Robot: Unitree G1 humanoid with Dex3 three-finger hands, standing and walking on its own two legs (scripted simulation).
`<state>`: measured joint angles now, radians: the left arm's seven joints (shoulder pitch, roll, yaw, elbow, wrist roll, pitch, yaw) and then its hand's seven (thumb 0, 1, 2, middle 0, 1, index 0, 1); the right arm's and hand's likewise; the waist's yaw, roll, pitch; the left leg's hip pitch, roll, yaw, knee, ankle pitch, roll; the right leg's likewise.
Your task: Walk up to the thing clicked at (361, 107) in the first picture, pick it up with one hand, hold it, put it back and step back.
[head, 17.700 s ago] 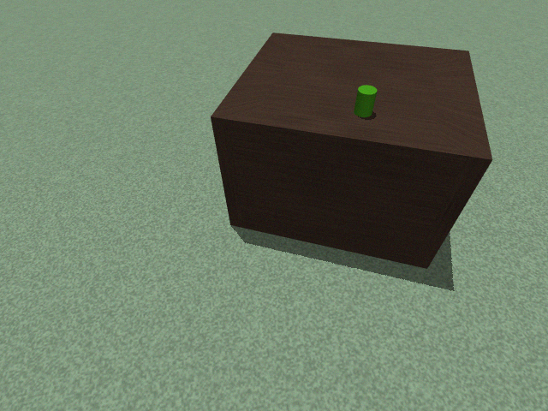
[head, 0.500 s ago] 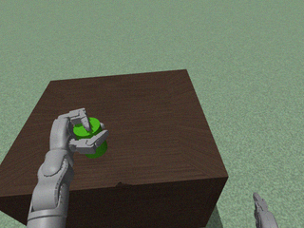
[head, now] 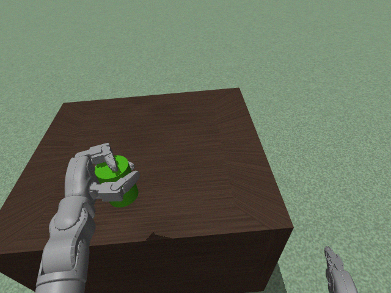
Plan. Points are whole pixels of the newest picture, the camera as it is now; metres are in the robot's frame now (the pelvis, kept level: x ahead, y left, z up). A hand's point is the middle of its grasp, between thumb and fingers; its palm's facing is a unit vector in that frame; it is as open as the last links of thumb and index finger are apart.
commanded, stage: hold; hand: left
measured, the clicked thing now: (117, 181) +0.33 +0.17 +0.10
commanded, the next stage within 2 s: crouch in 0.86 s
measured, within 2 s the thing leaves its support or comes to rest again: neither
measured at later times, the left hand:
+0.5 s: hand (119, 180) +0.32 +0.16 +0.12, palm faces +0.07 -1.00 +0.00, open 5.5 cm
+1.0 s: hand (118, 177) +0.33 +0.16 +0.12, palm faces +0.09 -1.00 +0.00, open 5.5 cm
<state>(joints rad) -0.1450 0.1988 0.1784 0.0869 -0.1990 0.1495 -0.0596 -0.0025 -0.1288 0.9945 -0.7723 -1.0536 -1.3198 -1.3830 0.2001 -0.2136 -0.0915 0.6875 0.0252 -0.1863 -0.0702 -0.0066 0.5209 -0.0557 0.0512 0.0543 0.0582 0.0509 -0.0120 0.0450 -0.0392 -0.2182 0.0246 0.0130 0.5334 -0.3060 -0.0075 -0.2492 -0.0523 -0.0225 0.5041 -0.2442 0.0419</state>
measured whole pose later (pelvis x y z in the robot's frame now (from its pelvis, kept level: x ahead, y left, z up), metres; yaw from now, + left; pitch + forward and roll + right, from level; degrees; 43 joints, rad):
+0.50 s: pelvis +0.00 +0.00 +0.00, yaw +0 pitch -1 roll +0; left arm -0.10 0.19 0.16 0.07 -0.20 0.13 -0.06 0.00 -0.14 1.00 -0.78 -1.05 -1.33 -1.41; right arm 0.20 -0.21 -0.10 0.70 0.02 -0.17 -0.07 -0.01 0.53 -0.05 0.05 0.05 0.06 0.05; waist -0.01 0.04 -0.02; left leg -0.21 0.03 0.01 0.52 -0.30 -0.01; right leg -0.24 -0.05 -0.02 0.50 -0.24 0.04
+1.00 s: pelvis +0.00 +0.00 +0.00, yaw +0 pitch -1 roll +0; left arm -0.10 0.18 0.16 0.05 -0.19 0.14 -0.03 0.00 -0.14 1.00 -0.78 -1.04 -1.33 -1.40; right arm 0.21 -0.21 -0.10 0.68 0.02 -0.17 -0.07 -0.01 0.53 -0.05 0.05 0.05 0.06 0.05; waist -0.01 0.04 -0.02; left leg -0.20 0.02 0.02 0.51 -0.30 -0.01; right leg -0.23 -0.05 -0.02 0.48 -0.24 0.04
